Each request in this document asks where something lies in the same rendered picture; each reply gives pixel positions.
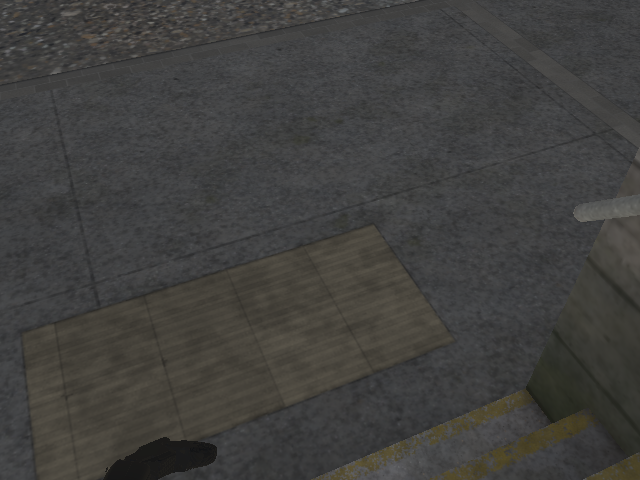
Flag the stairs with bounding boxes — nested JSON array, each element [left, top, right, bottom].
[[311, 388, 640, 480]]

